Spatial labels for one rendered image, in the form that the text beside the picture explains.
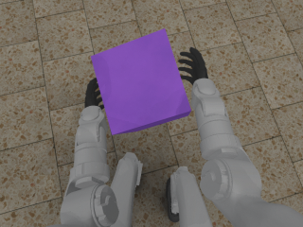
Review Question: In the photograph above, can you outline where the robot right forearm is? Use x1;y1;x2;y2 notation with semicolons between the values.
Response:
190;78;253;164

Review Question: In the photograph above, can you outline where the robot left forearm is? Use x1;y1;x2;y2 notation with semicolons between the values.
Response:
60;105;110;223

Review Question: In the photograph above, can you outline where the left robot hand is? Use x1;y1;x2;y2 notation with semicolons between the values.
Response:
84;78;104;109

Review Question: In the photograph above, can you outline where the carton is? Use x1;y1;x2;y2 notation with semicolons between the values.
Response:
91;28;191;135

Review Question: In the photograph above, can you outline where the right robot foot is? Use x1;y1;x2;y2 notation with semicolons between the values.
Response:
166;178;180;222

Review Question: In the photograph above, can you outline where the right robot shin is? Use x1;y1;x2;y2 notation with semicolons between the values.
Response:
170;166;196;213

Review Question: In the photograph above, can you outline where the right robot hand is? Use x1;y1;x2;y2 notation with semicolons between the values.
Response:
178;47;208;85

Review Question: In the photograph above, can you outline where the robot left upper arm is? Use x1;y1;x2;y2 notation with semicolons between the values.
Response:
45;183;119;227

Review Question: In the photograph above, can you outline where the robot right upper arm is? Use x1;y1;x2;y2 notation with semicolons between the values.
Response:
200;157;303;227

